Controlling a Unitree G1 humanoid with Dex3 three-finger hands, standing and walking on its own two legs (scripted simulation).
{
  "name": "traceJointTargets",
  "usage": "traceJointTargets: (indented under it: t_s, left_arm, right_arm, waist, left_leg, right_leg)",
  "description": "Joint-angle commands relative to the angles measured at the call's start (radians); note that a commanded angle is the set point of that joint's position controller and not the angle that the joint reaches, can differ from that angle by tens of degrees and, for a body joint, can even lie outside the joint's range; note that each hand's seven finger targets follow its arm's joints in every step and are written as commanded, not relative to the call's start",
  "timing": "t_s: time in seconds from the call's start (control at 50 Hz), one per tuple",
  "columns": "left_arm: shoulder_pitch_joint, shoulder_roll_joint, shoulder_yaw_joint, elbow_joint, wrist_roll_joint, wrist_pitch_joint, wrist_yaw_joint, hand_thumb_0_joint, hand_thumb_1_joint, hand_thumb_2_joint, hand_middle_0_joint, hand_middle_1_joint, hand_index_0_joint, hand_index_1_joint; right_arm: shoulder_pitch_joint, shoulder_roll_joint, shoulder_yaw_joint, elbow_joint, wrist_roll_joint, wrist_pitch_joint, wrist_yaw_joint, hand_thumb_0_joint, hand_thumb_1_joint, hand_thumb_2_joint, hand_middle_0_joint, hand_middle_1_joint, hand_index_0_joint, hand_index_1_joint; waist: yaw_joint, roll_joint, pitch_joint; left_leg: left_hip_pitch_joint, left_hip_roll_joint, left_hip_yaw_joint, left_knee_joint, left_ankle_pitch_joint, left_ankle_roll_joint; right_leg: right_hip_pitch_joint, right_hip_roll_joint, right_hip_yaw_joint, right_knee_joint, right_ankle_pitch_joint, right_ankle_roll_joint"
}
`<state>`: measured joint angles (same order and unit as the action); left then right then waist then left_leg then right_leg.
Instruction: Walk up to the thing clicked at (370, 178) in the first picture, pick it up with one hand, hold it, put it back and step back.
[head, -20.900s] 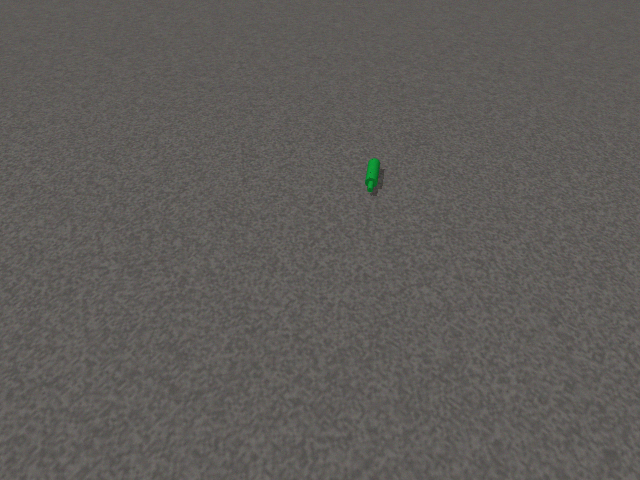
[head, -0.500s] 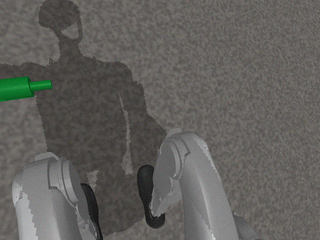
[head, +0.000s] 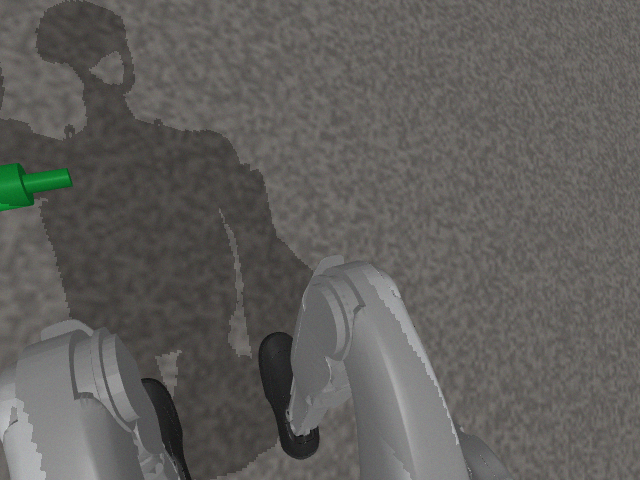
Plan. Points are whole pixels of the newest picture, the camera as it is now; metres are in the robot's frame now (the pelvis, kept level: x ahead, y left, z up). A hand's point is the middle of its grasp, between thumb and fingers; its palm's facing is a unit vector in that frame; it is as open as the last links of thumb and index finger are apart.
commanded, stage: approach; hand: left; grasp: from above
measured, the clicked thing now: out of the picture +0.49 +0.31 -0.29
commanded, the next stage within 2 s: rest palm in 0.46 s
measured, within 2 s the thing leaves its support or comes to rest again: neither
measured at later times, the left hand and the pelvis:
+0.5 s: hand out of the picture +0.46 +0.34 -0.20, palm faces -0.48 -0.09 -0.87, open 14.2 cm; pelvis +0.00 +0.00 +0.00, yaw +0 degrees
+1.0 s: hand out of the picture +0.46 +0.32 -0.21, palm faces -0.54 -0.12 -0.83, open 14.3 cm; pelvis -0.01 +0.00 +0.00, yaw +0 degrees
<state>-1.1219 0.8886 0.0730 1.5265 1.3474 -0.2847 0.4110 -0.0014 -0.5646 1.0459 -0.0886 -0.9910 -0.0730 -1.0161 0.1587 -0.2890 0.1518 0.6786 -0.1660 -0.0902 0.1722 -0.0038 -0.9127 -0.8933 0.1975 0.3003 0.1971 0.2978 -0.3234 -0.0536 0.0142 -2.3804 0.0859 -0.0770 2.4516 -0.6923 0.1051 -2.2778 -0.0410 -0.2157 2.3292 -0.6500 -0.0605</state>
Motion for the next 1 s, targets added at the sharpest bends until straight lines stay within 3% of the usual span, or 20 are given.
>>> traceJointTargets:
  t_s: [0.0, 0.06, 0.12, 0.14, 0.16, 0.22, 0.26, 0.32, 0.36, 0.4, 0.42, 0.5, 0.54, 0.56, 0.6, 0.66, 0.72, 0.78, 0.88, 0.98]
  left_arm:
    - [-0.279, 0.302, 0.081, -0.11, -0.017, 0.077, 0.077, 0.0, -0.587, 1.048, -0.086, -0.975, -0.063, -0.997]
    - [-0.242, 0.321, 0.096, -0.115, -0.047, 0.129, 0.059, 0.0, -0.592, 1.037, -0.066, -0.992, -0.051, -1.006]
    - [-0.192, 0.336, 0.1, -0.099, -0.08, 0.154, 0.009, 0.0, -0.591, 1.03, -0.068, -0.99, -0.053, -1.003]
    - [-0.159, 0.39, 0.148, -0.089, -0.096, 0.157, -0.007, 0.0, -0.589, 1.028, -0.068, -0.994, -0.055, -1.006]
    - [-0.14, 0.387, 0.136, -0.108, -0.101, 0.156, -0.032, 0.0, -0.59, 1.034, -0.067, -0.993, -0.053, -1.005]
    - [-0.101, 0.357, 0.122, -0.106, -0.139, 0.129, -0.097, 0.0, -0.555, 0.991, -0.06, -1.036, -0.065, -1.028]
    - [-0.081, 0.39, 0.155, -0.108, -0.144, 0.09, -0.12, 0.0, -0.548, 0.988, -0.062, -1.039, -0.069, -1.03]
    - [-0.172, 0.292, 0.086, -0.215, -0.139, -0.008, -0.149, 0.0, -0.567, 1.014, -0.066, -1.028, -0.063, -1.029]
    - [-0.258, 0.308, 0.054, -0.313, -0.137, -0.078, -0.141, 0.0, -0.569, 1.019, -0.063, -1.029, -0.06, -1.031]
    - [-0.286, 0.38, 0.072, -0.396, -0.115, -0.12, -0.103, 0.0, -0.585, 1.042, -0.064, -1.016, -0.053, -1.025]
    - [-0.253, 0.371, 0.07, -0.383, -0.101, -0.12, -0.08, 0.0, -0.591, 1.044, -0.063, -1.003, -0.049, -1.016]
    - [-0.268, 0.289, 0.06, -0.358, -0.068, -0.079, 0.004, 0.0, -0.591, 1.127, -0.078, -0.996, -0.045, -1.027]
    - [-0.261, 0.321, 0.081, -0.328, -0.043, -0.034, 0.03, 0.0, -0.582, 1.17, -0.093, -0.997, -0.052, -1.037]
    - [-0.213, 0.294, 0.072, -0.267, -0.039, -0.006, 0.032, 0.0, -0.602, 1.09, -0.074, -0.944, -0.043, -0.974]
    - [-0.184, 0.244, 0.054, -0.201, -0.049, 0.04, 0.029, 0.0, -0.611, 1.083, -0.063, -0.898, -0.017, -0.945]
    - [-0.202, 0.189, 0.018, -0.127, -0.07, 0.092, -0.006, 0.0, -0.591, 1.047, -0.062, -0.936, -0.032, -0.965]
    - [-0.181, 0.205, 0.041, -0.07, -0.085, 0.116, -0.053, 0.0, -0.587, 1.044, -0.07, -0.952, -0.043, -0.979]
    - [-0.194, 0.19, 0.022, -0.044, -0.106, 0.093, -0.101, 0.0, -0.591, 1.045, -0.067, -0.969, -0.042, -0.995]
    - [-0.282, 0.333, 0.028, -0.098, -0.087, -0.025, -0.078, 0.0, -0.567, 1.012, -0.064, -1.0, -0.052, -1.011]
    - [-0.268, 0.415, 0.066, -0.069, -0.036, -0.099, 0.034, 0.0, -0.547, 0.992, -0.059, -0.99, -0.053, -0.994]
  right_arm:
    - [0.257, -0.291, -0.079, -0.015, 0.0, -0.008, -0.009, 0.0, -0.903, -0.898, 0.2, 0.3, 0.2, 0.3]
    - [0.261, -0.297, -0.076, -0.035, 0.015, -0.015, -0.003, 0.0, -0.902, -0.897, 0.2, 0.3, 0.2, 0.3]
    - [0.252, -0.296, -0.073, -0.055, 0.031, -0.016, 0.0, 0.0, -0.902, -0.897, 0.2, 0.3, 0.2, 0.3]
    - [0.248, -0.307, -0.078, -0.054, 0.035, -0.015, -0.001, 0.0, -0.903, -0.896, 0.2, 0.3, 0.2, 0.3]
    - [0.237, -0.304, -0.076, -0.064, 0.037, -0.011, -0.003, 0.0, -0.9, -0.895, 0.2, 0.3, 0.2, 0.3]
    - [0.224, -0.297, -0.07, -0.058, 0.037, -0.002, -0.007, 0.0, -0.9, -0.894, 0.2, 0.3, 0.2, 0.3]
    - [0.248, -0.316, -0.082, -0.031, 0.028, 0.007, -0.015, 0.0, -0.901, -0.895, 0.2, 0.3, 0.2, 0.3]
    - [0.256, -0.3, -0.077, -0.015, 0.012, 0.014, -0.019, 0.0, -0.902, -0.896, 0.2, 0.3, 0.2, 0.3]
    - [0.257, -0.285, -0.066, 0.0, 0.005, 0.006, -0.023, 0.0, -0.901, -0.895, 0.2, 0.3, 0.2, 0.3]
    - [0.248, -0.295, -0.072, 0.009, -0.004, 0.004, -0.027, 0.0, -0.903, -0.897, 0.2, 0.3, 0.2, 0.3]
    - [0.242, -0.299, -0.081, 0.011, -0.011, 0.008, -0.026, 0.0, -0.903, -0.897, 0.2, 0.3, 0.2, 0.3]
    - [0.231, -0.296, -0.107, 0.015, -0.013, 0.012, -0.015, 0.0, -0.898, -0.897, 0.2, 0.3, 0.2, 0.3]
    - [0.238, -0.305, -0.113, 0.011, -0.004, 0.012, -0.011, 0.0, -0.899, -0.898, 0.2, 0.3, 0.2, 0.3]
    - [0.239, -0.305, -0.115, 0.014, -0.001, 0.01, -0.008, 0.0, -0.898, -0.899, 0.2, 0.3, 0.2, 0.3]
    - [0.236, -0.3, -0.117, 0.013, 0.005, 0.01, 0.002, 0.0, -0.891, -0.901, 0.2, 0.3, 0.2, 0.3]
    - [0.236, -0.302, -0.11, -0.009, 0.015, 0.009, 0.012, 0.0, -0.889, -0.899, 0.2, 0.3, 0.2, 0.3]
    - [0.246, -0.311, -0.099, -0.02, 0.025, 0.015, 0.013, 0.0, -0.892, -0.9, 0.199, 0.3, 0.199, 0.3]
    - [0.226, -0.304, -0.078, -0.033, 0.03, 0.018, 0.007, 0.0, -0.893, -0.9, 0.199, 0.3, 0.2, 0.3]
    - [0.201, -0.289, -0.024, -0.047, 0.014, 0.019, -0.008, 0.0, -0.897, -0.9, 0.199, 0.3, 0.199, 0.3]
    - [0.192, -0.306, 0.003, -0.048, -0.028, 0.01, -0.018, 0.0, -0.894, -0.9, 0.199, 0.3, 0.199, 0.3]
  waist:
    - [0.022, 0.481, -0.711]
    - [0.026, 0.46, -0.734]
    - [0.026, 0.383, -0.697]
    - [0.031, 0.327, -0.667]
    - [0.041, 0.314, -0.666]
    - [0.021, 0.27, -0.64]
    - [0.007, 0.279, -0.615]
    - [-0.034, 0.334, -0.595]
    - [-0.041, 0.398, -0.651]
    - [0.002, 0.484, -0.716]
    - [0.018, 0.515, -0.713]
    - [0.017, 0.58, -0.728]
    - [0.038, 0.585, -0.751]
    - [0.04, 0.555, -0.722]
    - [0.044, 0.516, -0.677]
    - [0.005, 0.436, -0.631]
    - [-0.018, 0.339, -0.568]
    - [-0.036, 0.295, -0.534]
    - [-0.039, 0.297, -0.596]
    - [-0.03, 0.421, -0.643]
  left_leg:
    - [0.62, -0.051, -0.024, -0.259, 0.28, -0.076]
    - [0.584, -0.055, -0.011, -0.242, 0.316, -0.065]
    - [0.475, -0.058, 0.005, -0.234, 0.273, -0.048]
    - [0.432, -0.057, 0.001, -0.236, 0.223, -0.042]
    - [0.415, -0.057, 0.007, -0.234, 0.21, -0.039]
    - [0.372, -0.056, 0.003, -0.228, 0.178, -0.036]
    - [0.388, -0.054, -0.004, -0.208, 0.189, -0.045]
    - [0.465, -0.044, -0.026, -0.195, 0.194, -0.061]
    - [0.529, -0.038, -0.032, -0.19, 0.193, -0.066]
    - [0.611, -0.036, -0.043, -0.199, 0.207, -0.081]
    - [0.659, -0.033, -0.045, -0.206, 0.216, -0.087]
    - [0.759, -0.03, -0.076, -0.255, 0.29, -0.101]
    - [0.761, -0.034, -0.075, -0.27, 0.321, -0.098]
    - [0.754, -0.034, -0.076, -0.274, 0.346, -0.097]
    - [0.717, -0.038, -0.081, -0.292, 0.346, -0.095]
    - [0.667, -0.043, -0.086, -0.286, 0.33, -0.085]
    - [0.551, -0.055, -0.064, -0.284, 0.244, -0.067]
    - [0.476, -0.06, -0.056, -0.275, 0.16, -0.058]
    - [0.435, -0.065, -0.016, -0.211, 0.155, -0.051]
    - [0.557, -0.05, -0.023, -0.188, 0.213, -0.066]
  right_leg:
    - [0.31, 0.08, 0.034, -0.195, 0.283, 0.017]
    - [0.363, 0.078, 0.047, -0.193, 0.319, 0.022]
    - [0.421, 0.084, 0.06, -0.214, 0.289, 0.029]
    - [0.427, 0.082, 0.065, -0.222, 0.244, 0.03]
    - [0.445, 0.084, 0.071, -0.231, 0.231, 0.033]
    - [0.484, 0.086, 0.076, -0.24, 0.206, 0.038]
    - [0.459, 0.083, 0.067, -0.243, 0.205, 0.032]
    - [0.38, 0.086, 0.046, -0.243, 0.197, 0.021]
    - [0.393, 0.09, 0.043, -0.243, 0.204, 0.031]
    - [0.371, 0.089, 0.034, -0.222, 0.201, 0.023]
    - [0.334, 0.085, 0.037, -0.205, 0.203, 0.021]
    - [0.235, 0.084, 0.004, -0.173, 0.234, 0.014]
    - [0.229, 0.081, 0.006, -0.174, 0.253, 0.013]
    - [0.215, 0.077, 0.007, -0.173, 0.267, 0.015]
    - [0.197, 0.074, 0.007, -0.176, 0.267, 0.016]
    - [0.196, 0.071, 0.014, -0.187, 0.26, 0.02]
    - [0.267, 0.069, 0.03, -0.215, 0.233, 0.024]
    - [0.291, 0.07, 0.038, -0.227, 0.181, 0.025]
    - [0.424, 0.083, 0.058, -0.245, 0.176, 0.036]
    - [0.412, 0.096, 0.048, -0.218, 0.222, 0.028]
